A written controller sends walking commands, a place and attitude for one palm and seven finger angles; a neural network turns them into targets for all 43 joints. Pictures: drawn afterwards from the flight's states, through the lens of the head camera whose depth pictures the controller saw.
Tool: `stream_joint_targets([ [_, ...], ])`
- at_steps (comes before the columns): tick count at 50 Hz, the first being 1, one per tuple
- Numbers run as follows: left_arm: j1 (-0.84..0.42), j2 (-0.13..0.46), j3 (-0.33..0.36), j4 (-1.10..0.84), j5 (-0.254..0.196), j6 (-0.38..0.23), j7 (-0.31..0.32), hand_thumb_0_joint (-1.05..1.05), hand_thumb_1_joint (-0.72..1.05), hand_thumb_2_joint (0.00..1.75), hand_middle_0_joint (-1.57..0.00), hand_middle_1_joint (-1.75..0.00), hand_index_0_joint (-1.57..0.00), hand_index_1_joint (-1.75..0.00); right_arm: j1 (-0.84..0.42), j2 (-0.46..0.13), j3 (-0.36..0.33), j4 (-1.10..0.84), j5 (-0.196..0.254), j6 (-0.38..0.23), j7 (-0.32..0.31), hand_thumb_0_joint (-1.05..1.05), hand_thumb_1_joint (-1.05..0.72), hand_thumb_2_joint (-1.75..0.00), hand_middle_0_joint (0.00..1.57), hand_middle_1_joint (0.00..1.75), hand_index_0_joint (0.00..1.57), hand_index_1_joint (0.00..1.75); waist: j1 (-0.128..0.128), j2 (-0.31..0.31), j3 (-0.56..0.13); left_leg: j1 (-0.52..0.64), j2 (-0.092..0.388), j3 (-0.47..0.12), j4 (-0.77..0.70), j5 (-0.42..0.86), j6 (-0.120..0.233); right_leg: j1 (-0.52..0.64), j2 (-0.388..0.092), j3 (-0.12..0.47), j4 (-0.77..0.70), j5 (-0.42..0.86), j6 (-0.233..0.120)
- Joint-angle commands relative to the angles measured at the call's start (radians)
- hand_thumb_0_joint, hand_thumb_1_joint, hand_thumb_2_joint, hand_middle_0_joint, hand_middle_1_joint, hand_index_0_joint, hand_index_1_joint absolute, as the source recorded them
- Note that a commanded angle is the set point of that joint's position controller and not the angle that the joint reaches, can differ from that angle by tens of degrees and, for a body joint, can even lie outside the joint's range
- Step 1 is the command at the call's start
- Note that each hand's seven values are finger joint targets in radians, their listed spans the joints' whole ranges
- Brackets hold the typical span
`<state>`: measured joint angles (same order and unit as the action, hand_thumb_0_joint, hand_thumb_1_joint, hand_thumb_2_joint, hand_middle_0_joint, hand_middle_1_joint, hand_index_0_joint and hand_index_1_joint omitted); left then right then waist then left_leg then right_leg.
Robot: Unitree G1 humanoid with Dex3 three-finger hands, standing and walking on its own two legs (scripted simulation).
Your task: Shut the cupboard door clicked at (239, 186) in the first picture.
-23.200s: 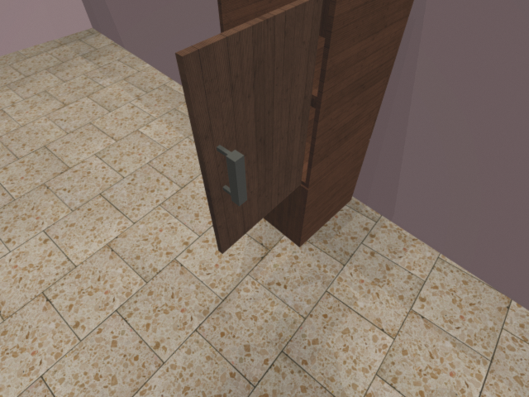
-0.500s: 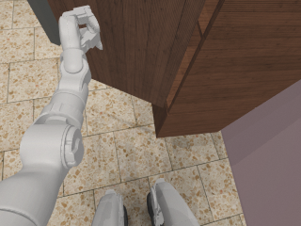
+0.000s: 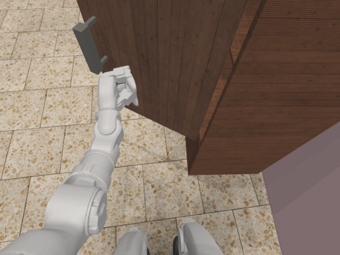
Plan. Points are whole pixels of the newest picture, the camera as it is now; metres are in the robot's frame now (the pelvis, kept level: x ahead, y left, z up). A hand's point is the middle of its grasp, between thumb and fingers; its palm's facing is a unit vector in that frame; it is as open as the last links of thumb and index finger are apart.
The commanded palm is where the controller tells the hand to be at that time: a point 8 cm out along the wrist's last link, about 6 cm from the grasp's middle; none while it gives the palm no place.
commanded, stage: pull the fist back off the door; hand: left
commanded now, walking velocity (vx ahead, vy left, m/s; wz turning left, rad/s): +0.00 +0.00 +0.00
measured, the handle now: (94, 46) +0.64 +0.15 +0.06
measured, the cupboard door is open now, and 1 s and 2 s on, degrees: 61 61 61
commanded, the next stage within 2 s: draw the hand back to the body in 0.12 s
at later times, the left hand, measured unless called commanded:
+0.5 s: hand (111, 103) +0.42 +0.09 +0.09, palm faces +0.03 -1.00 -0.05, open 3.1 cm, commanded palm +0.38 +0.15 +0.11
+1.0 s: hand (19, 151) +0.30 +0.19 +0.17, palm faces +0.13 -0.96 -0.23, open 3.3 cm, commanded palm +0.26 +0.24 +0.19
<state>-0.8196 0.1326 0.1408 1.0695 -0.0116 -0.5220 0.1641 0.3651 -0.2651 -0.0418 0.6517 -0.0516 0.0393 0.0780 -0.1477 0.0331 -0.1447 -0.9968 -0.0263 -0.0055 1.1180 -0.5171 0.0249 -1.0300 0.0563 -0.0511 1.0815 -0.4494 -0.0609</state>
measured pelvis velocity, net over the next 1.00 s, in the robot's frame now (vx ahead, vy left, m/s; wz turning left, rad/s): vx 0.02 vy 0.02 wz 0.02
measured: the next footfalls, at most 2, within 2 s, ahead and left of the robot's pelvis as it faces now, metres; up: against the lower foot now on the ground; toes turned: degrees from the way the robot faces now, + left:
none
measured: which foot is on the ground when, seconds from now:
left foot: down 0.00-1.00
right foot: down 0.00-1.00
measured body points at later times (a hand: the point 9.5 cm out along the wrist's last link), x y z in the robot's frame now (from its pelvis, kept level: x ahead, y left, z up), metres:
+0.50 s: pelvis +0.00 +0.00 +0.03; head +0.08 -0.02 +0.47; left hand +0.42 +0.15 +0.10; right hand +0.05 -0.24 -0.11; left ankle +0.00 +0.10 -0.65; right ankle +0.03 -0.08 -0.65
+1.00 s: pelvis +0.02 +0.02 +0.08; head +0.02 +0.00 +0.53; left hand +0.28 +0.25 +0.19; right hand +0.24 -0.19 +0.01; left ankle +0.00 +0.10 -0.65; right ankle +0.03 -0.08 -0.65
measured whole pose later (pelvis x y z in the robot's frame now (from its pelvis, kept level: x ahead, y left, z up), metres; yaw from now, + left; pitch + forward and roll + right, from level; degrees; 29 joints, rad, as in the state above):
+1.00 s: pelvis +0.02 +0.02 +0.08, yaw +1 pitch +0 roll -1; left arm 0.11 0.28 0.01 -0.04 -0.08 -0.02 0.06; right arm 0.14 -0.22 0.05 0.53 0.05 0.04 -0.09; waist 0.03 0.05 -0.02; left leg -0.22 -0.06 -0.02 0.55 -0.32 0.05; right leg -0.25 0.03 -0.03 0.53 -0.28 -0.03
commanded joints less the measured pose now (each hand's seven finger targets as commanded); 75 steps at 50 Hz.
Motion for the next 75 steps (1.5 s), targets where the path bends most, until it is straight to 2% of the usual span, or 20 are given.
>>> stream_joint_targets([
  [1,-0.452,0.087,-0.012,-0.241,0.022,-0.081,0.026,0.00,0.90,0.90,-1.30,-1.50,-1.30,-1.50,0.122,-0.124,-0.041,-0.050,0.006,-0.016,-0.007,0.00,-0.90,-0.90,0.20,0.30,0.20,0.30,-0.026,0.037,-0.489,0.275,0.007,-0.016,-0.100,0.313,0.000,0.293,-0.033,0.059,-0.123,0.353,0.044],
  [4,-0.430,0.105,0.001,-0.208,0.023,-0.065,0.035,0.00,0.90,0.90,-1.30,-1.50,-1.30,-1.50,0.098,-0.121,-0.033,-0.060,0.009,-0.009,-0.014,0.00,-0.90,-0.90,0.20,0.30,0.20,0.30,-0.029,-0.041,-0.439,0.196,0.003,-0.006,-0.106,0.273,0.007,0.341,-0.035,0.074,-0.133,0.354,0.051],
  [12,-0.483,0.091,-0.011,-0.165,0.015,-0.070,0.025,0.00,0.90,0.90,-1.30,-1.50,-1.30,-1.50,0.078,-0.116,-0.025,-0.060,0.007,-0.018,-0.027,0.00,-0.90,-0.90,0.20,0.30,0.20,0.30,-0.048,-0.055,-0.445,0.164,-0.001,-0.010,-0.095,0.232,0.010,0.338,-0.040,0.081,-0.132,0.324,0.055],
  [15,-0.310,0.162,0.051,-0.314,-0.007,-0.063,-0.001,0.00,0.90,0.90,-1.30,-1.50,-1.30,-1.50,0.072,-0.122,-0.028,-0.112,0.017,-0.017,-0.025,0.00,-0.90,-0.90,0.20,0.30,0.20,0.30,0.043,-0.004,-0.606,0.266,-0.001,0.000,-0.132,0.332,0.002,0.469,-0.036,0.085,-0.128,0.421,0.043],
  [16,-0.253,0.152,0.037,-0.357,-0.018,-0.046,-0.014,0.00,0.90,0.90,-1.30,-1.50,-1.30,-1.50,0.064,-0.115,-0.025,-0.122,0.027,-0.013,-0.026,0.00,-0.90,-0.90,0.20,0.30,0.20,0.30,0.053,0.005,-0.605,0.290,0.002,0.006,-0.151,0.359,0.000,0.496,-0.036,0.081,-0.141,0.449,0.043],
  [19,-0.078,0.164,0.035,-0.489,-0.049,0.023,-0.052,0.00,0.90,0.90,-1.30,-1.50,-1.30,-1.50,0.053,-0.107,-0.022,-0.158,0.050,-0.003,-0.036,0.00,-0.90,-0.90,0.20,0.30,0.20,0.30,0.076,-0.102,-0.513,0.261,0.003,0.027,-0.211,0.351,0.010,0.626,-0.038,0.097,-0.212,0.493,0.054],
  [23,0.040,0.150,0.006,-0.667,-0.103,0.084,-0.096,0.00,0.90,0.90,-1.30,-1.50,-1.30,-1.50,0.002,-0.099,-0.011,-0.189,0.076,-0.011,-0.064,0.00,-0.90,-0.90,0.20,0.30,0.20,0.30,0.078,-0.144,-0.372,0.296,0.002,0.036,-0.283,0.273,0.019,0.665,-0.049,0.118,-0.320,0.388,0.066],
  [27,0.124,0.120,-0.055,-0.820,-0.124,0.091,-0.130,0.00,0.90,0.90,-1.30,-1.50,-1.30,-1.50,-0.048,-0.090,-0.004,-0.192,0.087,-0.041,-0.086,0.00,-0.90,-0.90,0.20,0.30,0.20,0.30,0.084,-0.059,-0.304,0.413,0.006,0.024,-0.342,0.256,0.019,0.648,-0.048,0.095,-0.362,0.320,0.053],
  [29,0.201,0.110,-0.078,-0.848,-0.130,0.110,-0.152,0.00,0.90,0.90,-1.30,-1.50,-1.30,-1.50,-0.069,-0.092,-0.001,-0.192,0.094,-0.054,-0.090,0.00,-0.90,-0.90,0.20,0.30,0.20,0.30,0.086,-0.055,-0.255,0.455,0.010,0.017,-0.370,0.252,0.018,0.627,-0.046,0.077,-0.381,0.298,0.049],
  [37,0.459,0.173,-0.037,-1.082,-0.183,0.234,-0.217,0.00,0.90,0.90,-1.16,-1.35,-1.16,-1.35,-0.175,-0.087,0.024,-0.254,0.116,-0.080,-0.107,0.00,-0.90,-0.90,0.20,0.30,0.20,0.30,0.141,-0.027,-0.177,0.554,0.010,-0.004,-0.457,0.315,0.016,0.718,-0.053,0.049,-0.418,0.345,0.037],
  [38,0.479,0.238,-0.104,-1.137,-0.091,0.277,-0.176,0.00,0.90,0.90,-1.13,-1.32,-1.13,-1.32,-0.224,-0.062,0.023,-0.261,0.119,-0.053,-0.127,0.00,-0.90,-0.90,0.20,0.30,0.20,0.30,0.147,-0.061,-0.199,0.599,0.009,-0.008,-0.509,0.324,0.017,0.798,-0.080,0.104,-0.480,0.333,0.046],
  [42,0.569,0.253,-0.070,-1.233,-0.076,0.379,-0.116,0.00,0.90,0.90,-1.02,-1.20,-1.02,-1.20,-0.265,-0.051,0.046,-0.259,0.112,-0.031,-0.169,0.00,-0.90,-0.90,0.20,0.30,0.20,0.30,0.146,-0.025,-0.077,0.677,0.018,-0.013,-0.588,0.351,0.021,0.840,-0.083,0.090,-0.563,0.351,0.048],
  [47,0.684,0.247,-0.060,-1.340,-0.064,0.441,-0.097,0.00,0.90,0.90,-0.89,-1.05,-0.89,-1.05,-0.288,-0.044,0.066,-0.251,0.102,-0.035,-0.177,0.00,-0.90,-0.90,0.20,0.30,0.20,0.30,0.152,0.002,-0.023,0.812,0.031,-0.032,-0.669,0.445,0.014,0.878,-0.069,0.049,-0.621,0.398,0.036],
  [49,0.727,0.241,-0.061,-1.404,-0.060,0.456,-0.092,0.00,0.90,0.90,-0.83,-0.99,-0.83,-0.99,-0.293,-0.046,0.070,-0.252,0.096,-0.044,-0.172,0.00,-0.90,-0.90,0.20,0.30,0.20,0.30,0.155,0.040,-0.021,0.857,0.036,-0.043,-0.694,0.488,0.006,0.897,-0.065,0.038,-0.639,0.410,0.032],
  [52,0.816,0.259,-0.027,-1.461,-0.059,0.474,-0.086,0.00,0.90,0.90,-0.75,-0.90,-0.75,-0.90,-0.296,-0.048,0.074,-0.247,0.087,-0.056,-0.165,0.00,-0.90,-0.90,0.20,0.30,0.20,0.30,0.163,0.013,-0.004,0.884,0.043,-0.051,-0.723,0.546,0.000,0.930,-0.063,0.030,-0.663,0.437,0.032],
  [57,0.931,0.315,0.066,-1.562,-0.056,0.484,-0.075,0.00,0.90,0.90,-0.61,-0.75,-0.61,-0.75,-0.305,-0.048,0.073,-0.237,0.076,-0.072,-0.154,0.00,-0.90,-0.90,0.20,0.30,0.20,0.30,0.179,0.039,0.005,0.905,0.049,-0.061,-0.747,0.638,-0.020,0.976,-0.065,0.023,-0.685,0.467,0.030],
  [61,1.015,0.348,0.138,-1.611,-0.060,0.484,-0.068,0.00,0.90,0.90,-0.50,-0.63,-0.50,-0.63,-0.310,-0.049,0.068,-0.230,0.073,-0.084,-0.147,0.00,-0.90,-0.90,0.20,0.30,0.20,0.30,0.190,0.021,0.027,0.897,0.051,-0.066,-0.759,0.635,-0.027,0.990,-0.065,0.020,-0.697,0.451,0.032],
  [69,1.166,0.430,0.293,-1.707,-0.068,0.454,-0.050,0.00,0.90,0.90,-0.28,-0.39,-0.28,-0.39,-0.313,-0.056,0.047,-0.210,0.079,-0.133,-0.141,0.00,-0.90,-0.90,0.20,0.30,0.20,0.30,0.209,0.068,0.036,0.886,0.059,-0.067,-0.767,0.617,-0.040,0.994,-0.062,0.019,-0.700,0.416,0.035],
  [72,1.226,0.459,0.364,-1.680,-0.079,0.442,-0.046,0.00,0.90,0.90,-0.20,-0.30,-0.20,-0.30,-0.314,-0.058,0.041,-0.205,0.084,-0.144,-0.147,0.00,-0.90,-0.90,0.20,0.30,0.20,0.30,0.218,0.017,0.076,0.846,0.056,-0.059,-0.774,0.549,-0.035,0.989,-0.060,0.020,-0.707,0.390,0.034],
  [75,1.193,0.382,0.280,-1.640,-0.069,0.440,-0.052,0.00,0.90,0.90,-0.20,-0.30,-0.20,-0.30,-0.312,-0.072,0.034,-0.190,0.084,-0.155,-0.146,0.00,-0.90,-0.90,0.20,0.30,0.20,0.30,0.195,0.007,0.144,0.834,0.056,-0.059,-0.789,0.444,-0.023,0.930,-0.062,0.024,-0.724,0.315,0.039],
])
